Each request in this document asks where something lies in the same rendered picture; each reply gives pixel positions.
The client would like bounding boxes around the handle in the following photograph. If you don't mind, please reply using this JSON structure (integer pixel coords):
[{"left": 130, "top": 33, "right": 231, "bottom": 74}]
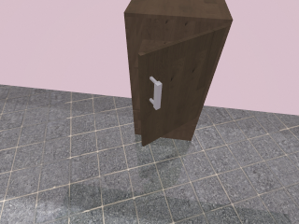
[{"left": 149, "top": 77, "right": 163, "bottom": 110}]

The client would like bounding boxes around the cupboard door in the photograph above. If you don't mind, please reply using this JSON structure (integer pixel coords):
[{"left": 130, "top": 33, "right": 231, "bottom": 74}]
[{"left": 137, "top": 25, "right": 227, "bottom": 147}]

